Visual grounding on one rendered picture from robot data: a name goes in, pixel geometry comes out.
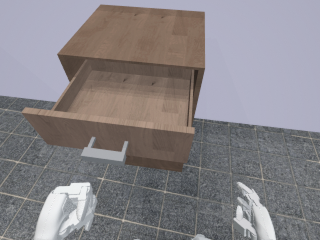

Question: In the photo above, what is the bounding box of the cabinet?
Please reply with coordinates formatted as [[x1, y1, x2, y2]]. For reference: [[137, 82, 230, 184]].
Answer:
[[57, 4, 205, 172]]

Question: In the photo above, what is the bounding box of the handle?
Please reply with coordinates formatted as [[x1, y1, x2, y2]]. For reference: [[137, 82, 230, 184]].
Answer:
[[81, 136, 129, 166]]

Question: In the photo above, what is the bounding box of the left robot hand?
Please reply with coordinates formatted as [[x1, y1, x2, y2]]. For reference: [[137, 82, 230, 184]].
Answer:
[[33, 182, 98, 240]]

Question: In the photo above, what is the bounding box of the drawer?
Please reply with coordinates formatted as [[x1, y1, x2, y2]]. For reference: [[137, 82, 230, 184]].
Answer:
[[21, 59, 195, 163]]

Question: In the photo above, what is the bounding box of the right robot hand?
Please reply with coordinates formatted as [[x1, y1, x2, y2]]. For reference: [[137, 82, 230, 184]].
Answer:
[[233, 182, 276, 240]]

